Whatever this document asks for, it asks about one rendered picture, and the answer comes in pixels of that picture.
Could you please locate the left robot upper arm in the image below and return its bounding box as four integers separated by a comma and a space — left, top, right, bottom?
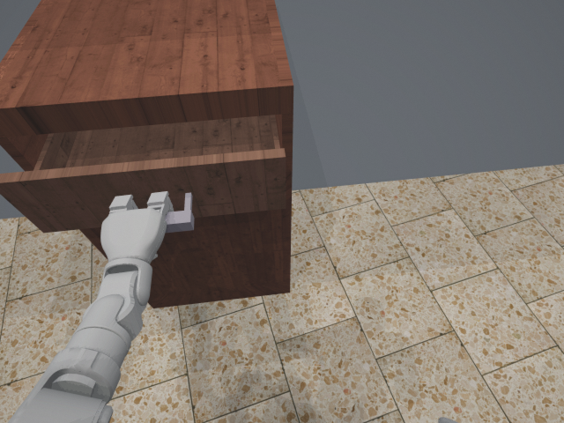
18, 388, 113, 423

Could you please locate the handle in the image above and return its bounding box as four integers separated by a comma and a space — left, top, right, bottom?
165, 193, 195, 233

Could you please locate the cabinet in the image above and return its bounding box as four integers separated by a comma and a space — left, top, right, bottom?
0, 0, 293, 308

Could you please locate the drawer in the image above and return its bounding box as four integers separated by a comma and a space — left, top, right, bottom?
0, 115, 286, 233

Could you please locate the robot left hand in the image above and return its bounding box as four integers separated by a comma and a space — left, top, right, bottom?
100, 191, 174, 264

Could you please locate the left robot forearm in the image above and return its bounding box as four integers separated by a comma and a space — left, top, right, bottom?
8, 257, 152, 423

